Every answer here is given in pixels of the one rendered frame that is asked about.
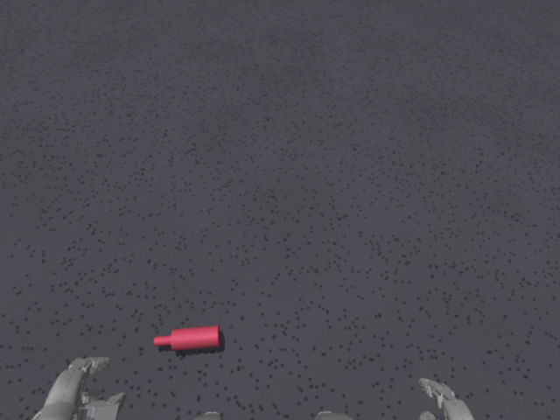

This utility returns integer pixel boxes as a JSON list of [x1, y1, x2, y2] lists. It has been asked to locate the right robot hand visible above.
[[418, 378, 475, 420]]

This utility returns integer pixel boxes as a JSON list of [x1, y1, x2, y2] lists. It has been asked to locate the left robot arm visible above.
[[32, 402, 79, 420]]

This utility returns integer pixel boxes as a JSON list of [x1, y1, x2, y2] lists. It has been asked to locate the left robot hand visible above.
[[44, 357, 126, 420]]

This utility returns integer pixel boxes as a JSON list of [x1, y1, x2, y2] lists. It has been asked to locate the bottle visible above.
[[154, 325, 220, 351]]

